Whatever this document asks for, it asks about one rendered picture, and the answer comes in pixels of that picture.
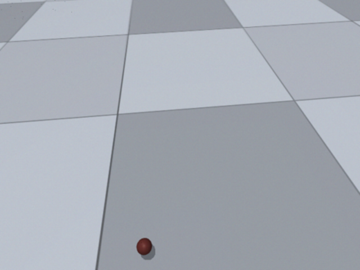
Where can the ball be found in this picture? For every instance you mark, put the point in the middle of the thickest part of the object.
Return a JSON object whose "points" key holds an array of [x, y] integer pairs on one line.
{"points": [[144, 246]]}

